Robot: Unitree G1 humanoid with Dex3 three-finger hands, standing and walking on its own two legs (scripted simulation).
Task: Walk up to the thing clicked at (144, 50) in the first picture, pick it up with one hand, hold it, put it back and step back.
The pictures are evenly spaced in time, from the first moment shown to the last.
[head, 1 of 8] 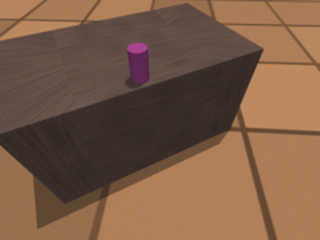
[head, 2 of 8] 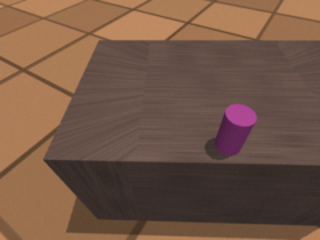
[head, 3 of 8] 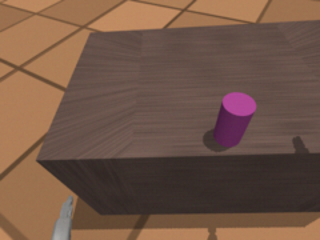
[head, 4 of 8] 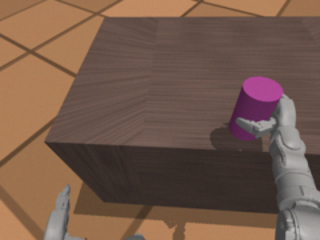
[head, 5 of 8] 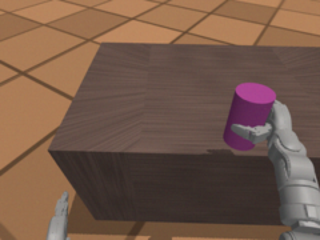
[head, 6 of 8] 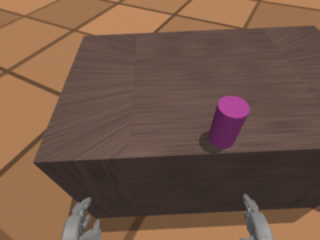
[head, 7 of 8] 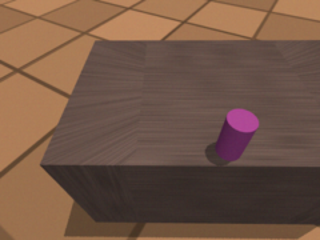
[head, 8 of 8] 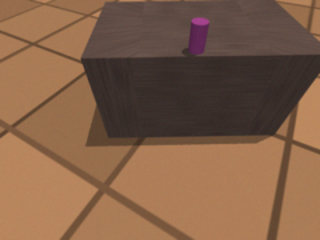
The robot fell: no
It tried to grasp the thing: yes
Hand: right
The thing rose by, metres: 0.21
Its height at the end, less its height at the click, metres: +0.00
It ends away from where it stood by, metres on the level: 0.01
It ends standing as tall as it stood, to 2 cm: yes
